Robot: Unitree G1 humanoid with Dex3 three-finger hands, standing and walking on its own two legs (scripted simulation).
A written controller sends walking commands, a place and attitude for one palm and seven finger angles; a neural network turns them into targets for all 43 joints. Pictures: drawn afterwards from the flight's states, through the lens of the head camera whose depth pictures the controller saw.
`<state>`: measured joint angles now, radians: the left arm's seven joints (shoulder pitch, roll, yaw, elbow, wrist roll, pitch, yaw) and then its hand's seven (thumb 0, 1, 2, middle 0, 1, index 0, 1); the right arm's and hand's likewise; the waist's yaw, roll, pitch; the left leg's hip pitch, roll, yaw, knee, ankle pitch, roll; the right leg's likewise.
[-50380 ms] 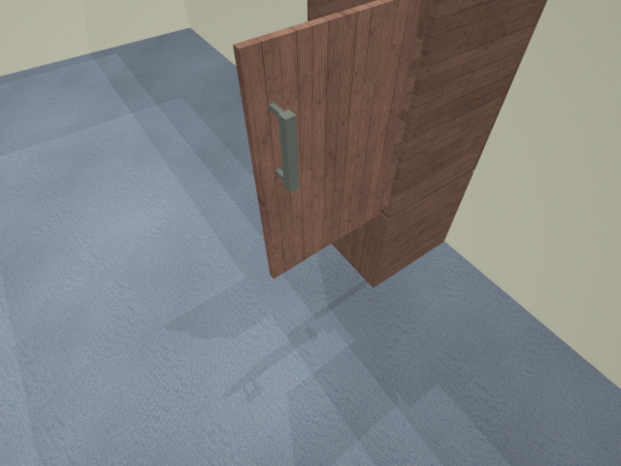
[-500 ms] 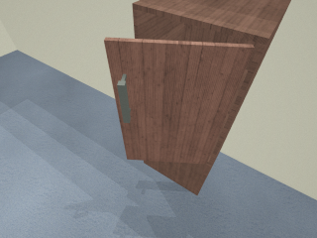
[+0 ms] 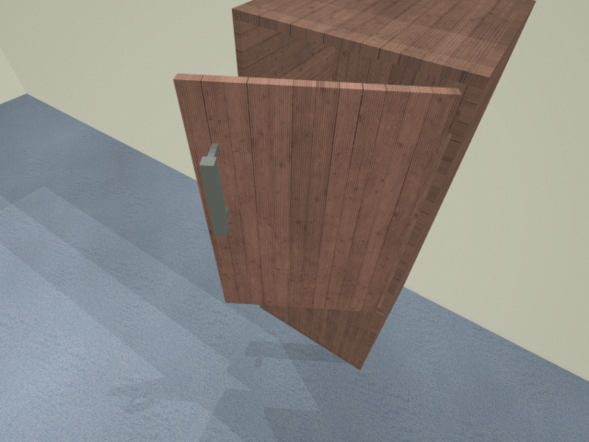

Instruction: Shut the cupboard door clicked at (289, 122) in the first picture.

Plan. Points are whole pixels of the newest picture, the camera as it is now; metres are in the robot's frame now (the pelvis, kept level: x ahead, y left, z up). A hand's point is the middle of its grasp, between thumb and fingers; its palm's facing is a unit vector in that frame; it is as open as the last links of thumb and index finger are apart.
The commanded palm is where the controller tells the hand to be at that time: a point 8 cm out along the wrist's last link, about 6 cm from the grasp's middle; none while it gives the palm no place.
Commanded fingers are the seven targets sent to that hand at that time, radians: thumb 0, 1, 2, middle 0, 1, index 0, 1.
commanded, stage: come to a stop and stand still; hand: left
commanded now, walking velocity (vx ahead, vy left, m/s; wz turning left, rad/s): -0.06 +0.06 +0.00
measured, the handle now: (217, 191) +0.47 +0.16 +0.07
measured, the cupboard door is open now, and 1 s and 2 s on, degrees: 30 30 30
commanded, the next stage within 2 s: look again from close up in 1.60 s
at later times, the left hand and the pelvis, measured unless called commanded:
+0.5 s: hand out of the picture +0.01 +0.21 -0.17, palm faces +0.02 -0.97 -0.24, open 7.3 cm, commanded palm none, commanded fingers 0.00 0.90 0.90 -0.20 -0.30 -0.20 -0.30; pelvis -0.01 +0.02 +0.00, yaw +0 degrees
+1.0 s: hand out of the picture +0.04 +0.21 -0.16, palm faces -0.03 -0.96 -0.29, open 7.4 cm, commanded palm none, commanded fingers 0.00 0.90 0.90 -0.20 -0.30 -0.20 -0.30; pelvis +0.00 +0.01 +0.00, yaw -1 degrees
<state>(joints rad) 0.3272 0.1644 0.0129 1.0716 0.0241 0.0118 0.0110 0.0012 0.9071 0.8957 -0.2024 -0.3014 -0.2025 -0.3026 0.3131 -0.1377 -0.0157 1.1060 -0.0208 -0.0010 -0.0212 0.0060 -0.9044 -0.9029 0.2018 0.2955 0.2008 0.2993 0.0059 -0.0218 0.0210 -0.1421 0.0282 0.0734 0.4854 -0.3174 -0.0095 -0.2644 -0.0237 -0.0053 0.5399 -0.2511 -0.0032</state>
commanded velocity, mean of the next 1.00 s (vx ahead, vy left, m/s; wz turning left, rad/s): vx -0.03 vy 0.03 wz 0.00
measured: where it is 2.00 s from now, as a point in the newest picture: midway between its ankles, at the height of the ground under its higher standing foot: outside the picture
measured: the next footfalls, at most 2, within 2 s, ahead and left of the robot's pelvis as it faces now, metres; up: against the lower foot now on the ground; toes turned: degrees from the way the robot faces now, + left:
none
